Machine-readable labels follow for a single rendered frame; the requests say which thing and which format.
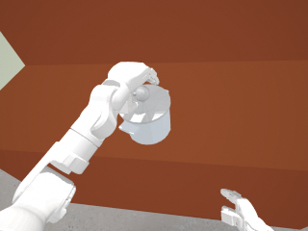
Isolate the knob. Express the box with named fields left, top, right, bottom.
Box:
left=134, top=85, right=150, bottom=102

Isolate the left robot forearm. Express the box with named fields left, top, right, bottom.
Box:
left=12, top=77, right=130, bottom=204

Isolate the right robot forearm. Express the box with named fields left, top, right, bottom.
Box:
left=243, top=216, right=274, bottom=231

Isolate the left robot upper arm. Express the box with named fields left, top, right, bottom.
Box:
left=0, top=166, right=76, bottom=231

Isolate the table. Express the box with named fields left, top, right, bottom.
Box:
left=0, top=0, right=308, bottom=230

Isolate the left robot hand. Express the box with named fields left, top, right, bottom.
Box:
left=108, top=62, right=160, bottom=115

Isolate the right robot hand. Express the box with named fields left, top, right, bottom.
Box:
left=220, top=189, right=258, bottom=231

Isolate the lid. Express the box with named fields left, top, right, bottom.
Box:
left=119, top=84, right=171, bottom=125

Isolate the pot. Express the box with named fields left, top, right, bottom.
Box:
left=118, top=90, right=170, bottom=145

